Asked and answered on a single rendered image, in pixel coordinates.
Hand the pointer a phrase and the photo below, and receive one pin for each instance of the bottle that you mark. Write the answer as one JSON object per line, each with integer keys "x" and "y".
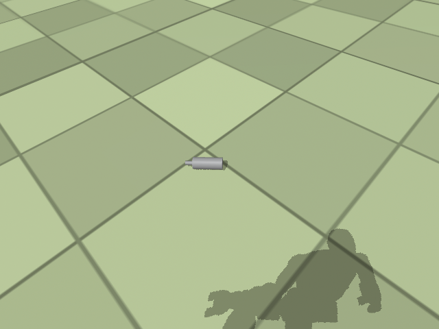
{"x": 205, "y": 163}

